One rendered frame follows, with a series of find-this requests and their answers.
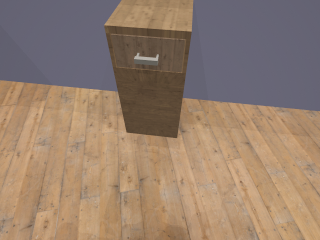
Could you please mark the cabinet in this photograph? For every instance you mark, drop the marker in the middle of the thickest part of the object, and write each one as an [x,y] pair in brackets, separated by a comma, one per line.
[151,100]

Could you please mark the handle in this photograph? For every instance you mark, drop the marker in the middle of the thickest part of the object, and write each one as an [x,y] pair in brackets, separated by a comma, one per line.
[146,60]

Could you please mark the drawer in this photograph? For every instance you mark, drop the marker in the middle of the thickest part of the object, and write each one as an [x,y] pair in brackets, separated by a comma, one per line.
[170,51]

